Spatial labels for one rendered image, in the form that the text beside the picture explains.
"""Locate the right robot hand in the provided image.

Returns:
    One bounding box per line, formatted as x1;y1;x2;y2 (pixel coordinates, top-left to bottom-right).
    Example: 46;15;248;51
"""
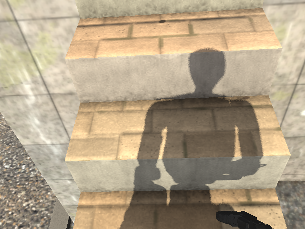
215;211;274;229

